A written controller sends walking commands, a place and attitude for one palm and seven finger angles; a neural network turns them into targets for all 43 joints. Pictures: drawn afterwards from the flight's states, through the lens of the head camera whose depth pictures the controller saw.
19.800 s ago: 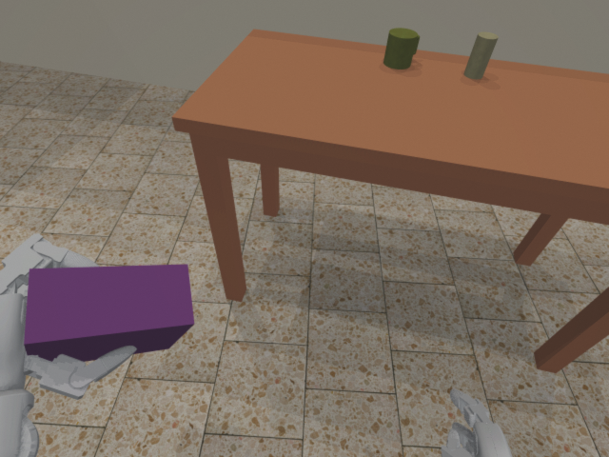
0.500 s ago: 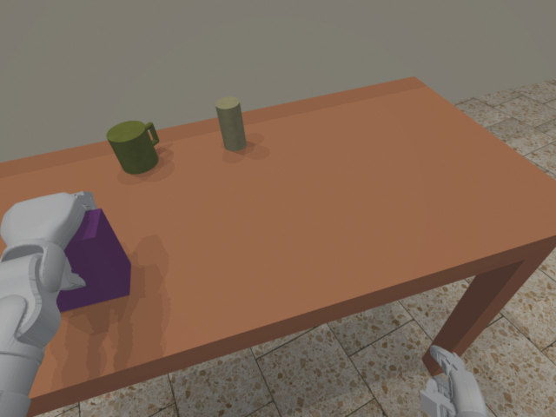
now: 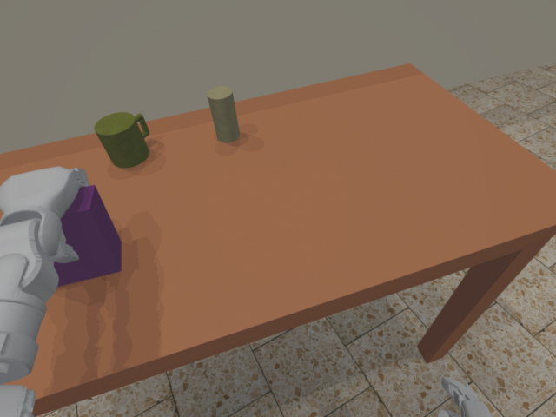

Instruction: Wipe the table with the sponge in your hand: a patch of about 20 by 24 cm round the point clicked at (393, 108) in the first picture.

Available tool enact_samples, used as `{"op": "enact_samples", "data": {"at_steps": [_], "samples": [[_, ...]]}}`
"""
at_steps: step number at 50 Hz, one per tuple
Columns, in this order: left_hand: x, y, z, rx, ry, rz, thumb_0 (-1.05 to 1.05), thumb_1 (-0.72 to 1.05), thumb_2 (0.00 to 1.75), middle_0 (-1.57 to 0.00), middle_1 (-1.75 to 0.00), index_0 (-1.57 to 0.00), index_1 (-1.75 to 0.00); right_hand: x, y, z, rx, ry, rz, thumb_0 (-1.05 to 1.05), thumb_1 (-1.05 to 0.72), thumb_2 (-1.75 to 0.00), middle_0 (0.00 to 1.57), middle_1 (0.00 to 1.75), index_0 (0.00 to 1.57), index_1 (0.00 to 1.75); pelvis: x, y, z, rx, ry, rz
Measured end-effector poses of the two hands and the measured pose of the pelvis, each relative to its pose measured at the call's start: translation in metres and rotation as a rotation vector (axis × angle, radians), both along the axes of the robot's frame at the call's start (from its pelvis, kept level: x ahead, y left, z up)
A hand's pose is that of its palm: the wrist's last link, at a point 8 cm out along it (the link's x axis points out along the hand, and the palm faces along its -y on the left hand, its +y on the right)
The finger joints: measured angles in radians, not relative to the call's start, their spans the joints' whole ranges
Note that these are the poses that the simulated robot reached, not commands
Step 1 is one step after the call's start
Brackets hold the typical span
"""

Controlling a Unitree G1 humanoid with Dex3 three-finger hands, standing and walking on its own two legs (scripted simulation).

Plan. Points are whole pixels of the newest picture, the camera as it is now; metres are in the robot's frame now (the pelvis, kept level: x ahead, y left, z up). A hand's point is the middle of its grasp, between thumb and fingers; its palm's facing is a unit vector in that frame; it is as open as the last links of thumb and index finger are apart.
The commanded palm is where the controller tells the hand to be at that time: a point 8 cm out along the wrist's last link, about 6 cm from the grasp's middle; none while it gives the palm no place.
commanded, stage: wipe forward along the first lane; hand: left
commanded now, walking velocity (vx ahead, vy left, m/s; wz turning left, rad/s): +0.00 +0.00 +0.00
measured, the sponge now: (75, 248) +0.32 +0.36 +0.07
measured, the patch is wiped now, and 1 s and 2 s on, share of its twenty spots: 0.45 0.60 0.60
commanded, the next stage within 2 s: slide across to the middle lane in 0.68 s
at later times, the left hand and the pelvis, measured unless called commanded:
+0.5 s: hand (62, 196) +0.38 +0.38 +0.12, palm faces -0.13 +0.02 -0.99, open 10.4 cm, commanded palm +0.37 +0.37 +0.16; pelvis +0.01 +0.01 +0.00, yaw -1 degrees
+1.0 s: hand (68, 174) +0.42 +0.40 +0.12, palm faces -0.14 +0.04 -0.99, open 10.4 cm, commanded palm +0.41 +0.37 +0.18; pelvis +0.03 +0.02 +0.00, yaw -1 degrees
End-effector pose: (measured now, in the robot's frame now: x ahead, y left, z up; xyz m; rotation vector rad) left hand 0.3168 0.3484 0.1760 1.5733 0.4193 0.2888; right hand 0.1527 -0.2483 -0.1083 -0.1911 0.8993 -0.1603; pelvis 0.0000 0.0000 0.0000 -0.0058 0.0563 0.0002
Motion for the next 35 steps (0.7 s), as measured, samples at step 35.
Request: {"op": "enact_samples", "data": {"at_steps": [35], "samples": [[0.07,0.039,0.002,-0.008,0.075,0.006,0.01,-0.54,1.03,-0.71,-1.3,-0.73,-1.3,-0.057,-0.016,-0.006,-0.06,0.204,-0.119,0.01,-0.9,-0.9,0.2,0.3,0.2,0.3,0.011,0.011,-0.001,-0.009,0.088,-0.02]]}}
